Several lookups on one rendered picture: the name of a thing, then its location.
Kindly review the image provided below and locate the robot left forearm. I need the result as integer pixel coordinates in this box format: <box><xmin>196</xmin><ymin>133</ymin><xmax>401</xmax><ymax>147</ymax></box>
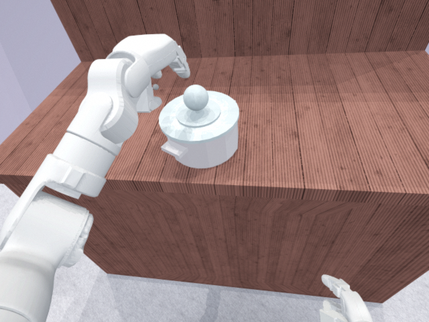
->
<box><xmin>0</xmin><ymin>48</ymin><xmax>151</xmax><ymax>250</ymax></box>

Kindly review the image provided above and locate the lid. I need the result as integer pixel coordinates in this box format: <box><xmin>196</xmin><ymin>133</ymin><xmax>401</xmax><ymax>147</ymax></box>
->
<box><xmin>159</xmin><ymin>91</ymin><xmax>239</xmax><ymax>144</ymax></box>

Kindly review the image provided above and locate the table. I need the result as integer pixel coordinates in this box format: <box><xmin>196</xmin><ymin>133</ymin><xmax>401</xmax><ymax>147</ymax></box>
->
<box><xmin>0</xmin><ymin>0</ymin><xmax>429</xmax><ymax>303</ymax></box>

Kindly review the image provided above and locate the robot left hand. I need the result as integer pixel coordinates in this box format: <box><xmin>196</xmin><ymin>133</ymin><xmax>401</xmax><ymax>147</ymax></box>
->
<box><xmin>113</xmin><ymin>34</ymin><xmax>190</xmax><ymax>113</ymax></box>

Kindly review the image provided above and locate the knob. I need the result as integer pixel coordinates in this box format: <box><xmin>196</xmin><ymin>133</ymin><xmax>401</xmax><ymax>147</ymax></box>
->
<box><xmin>183</xmin><ymin>85</ymin><xmax>208</xmax><ymax>111</ymax></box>

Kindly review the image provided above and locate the left robot upper arm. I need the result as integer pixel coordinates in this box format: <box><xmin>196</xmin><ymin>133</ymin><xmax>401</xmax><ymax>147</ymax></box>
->
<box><xmin>0</xmin><ymin>191</ymin><xmax>94</xmax><ymax>322</ymax></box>

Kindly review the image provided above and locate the pot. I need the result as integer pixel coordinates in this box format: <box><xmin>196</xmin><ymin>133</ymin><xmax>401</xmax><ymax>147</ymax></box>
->
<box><xmin>161</xmin><ymin>100</ymin><xmax>238</xmax><ymax>168</ymax></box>

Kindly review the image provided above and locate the robot right hand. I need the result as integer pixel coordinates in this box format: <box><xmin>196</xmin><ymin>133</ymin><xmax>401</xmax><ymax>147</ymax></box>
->
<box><xmin>319</xmin><ymin>274</ymin><xmax>373</xmax><ymax>322</ymax></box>

